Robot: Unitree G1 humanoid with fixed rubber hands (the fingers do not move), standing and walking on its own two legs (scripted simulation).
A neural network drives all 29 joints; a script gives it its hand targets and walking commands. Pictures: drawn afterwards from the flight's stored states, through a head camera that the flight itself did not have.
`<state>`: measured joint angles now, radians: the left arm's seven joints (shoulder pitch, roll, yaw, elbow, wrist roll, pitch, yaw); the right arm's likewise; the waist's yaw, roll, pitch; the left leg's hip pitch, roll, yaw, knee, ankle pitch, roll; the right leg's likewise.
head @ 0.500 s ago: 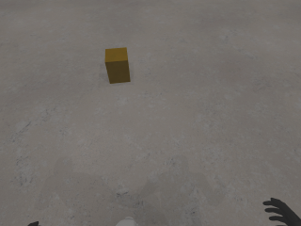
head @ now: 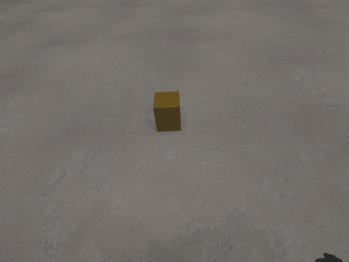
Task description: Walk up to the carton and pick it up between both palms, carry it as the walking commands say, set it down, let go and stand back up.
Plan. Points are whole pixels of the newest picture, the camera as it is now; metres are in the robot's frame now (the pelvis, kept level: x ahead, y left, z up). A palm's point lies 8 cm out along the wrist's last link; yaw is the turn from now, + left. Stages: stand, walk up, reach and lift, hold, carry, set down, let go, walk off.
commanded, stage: walk up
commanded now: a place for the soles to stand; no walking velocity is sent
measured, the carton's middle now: (167, 111) +1.39 +0.19 -0.64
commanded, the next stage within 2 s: none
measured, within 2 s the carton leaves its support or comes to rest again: neither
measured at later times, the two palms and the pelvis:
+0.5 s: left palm (42, 222) +0.25 +0.41 -0.09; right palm (294, 237) +0.23 -0.25 -0.09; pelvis +0.17 +0.07 -0.02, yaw +3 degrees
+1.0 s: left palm (44, 174) +0.41 +0.49 -0.10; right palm (248, 166) +0.44 -0.18 -0.08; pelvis +0.34 +0.15 -0.02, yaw +6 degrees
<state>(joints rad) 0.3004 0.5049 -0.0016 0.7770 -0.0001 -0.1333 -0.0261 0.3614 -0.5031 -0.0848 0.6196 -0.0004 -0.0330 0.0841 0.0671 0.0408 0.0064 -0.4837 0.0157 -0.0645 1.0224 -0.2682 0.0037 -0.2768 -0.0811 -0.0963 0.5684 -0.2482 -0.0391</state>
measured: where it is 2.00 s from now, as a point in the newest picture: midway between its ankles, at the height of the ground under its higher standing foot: (156, 198)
